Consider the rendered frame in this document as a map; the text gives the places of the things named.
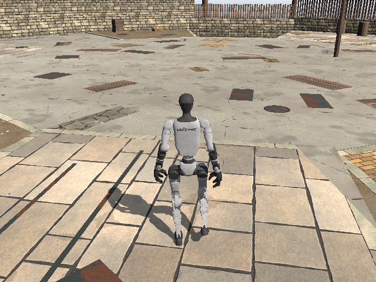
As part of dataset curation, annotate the right robot forearm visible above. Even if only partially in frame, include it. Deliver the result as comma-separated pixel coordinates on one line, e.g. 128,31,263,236
209,143,221,173

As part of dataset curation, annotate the right robot upper arm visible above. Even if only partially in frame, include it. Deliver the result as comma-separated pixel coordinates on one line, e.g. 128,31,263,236
199,119,214,152

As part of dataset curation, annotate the robot left shin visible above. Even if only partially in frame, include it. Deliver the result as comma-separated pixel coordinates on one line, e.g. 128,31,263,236
172,198,182,238

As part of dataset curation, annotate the left robot upper arm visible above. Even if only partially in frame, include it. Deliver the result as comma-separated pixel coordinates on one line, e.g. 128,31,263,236
160,119,174,152

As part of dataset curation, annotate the left robot hand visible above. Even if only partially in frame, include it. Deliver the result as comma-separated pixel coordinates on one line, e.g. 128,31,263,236
154,169,167,183

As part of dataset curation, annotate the right robot hand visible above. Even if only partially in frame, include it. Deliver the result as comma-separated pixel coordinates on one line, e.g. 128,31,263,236
209,171,222,188

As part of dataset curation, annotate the left robot forearm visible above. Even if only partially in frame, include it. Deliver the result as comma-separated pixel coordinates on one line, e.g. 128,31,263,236
155,144,166,170

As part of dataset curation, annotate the humanoid robot torso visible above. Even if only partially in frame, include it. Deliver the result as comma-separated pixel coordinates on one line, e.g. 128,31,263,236
173,116,201,176

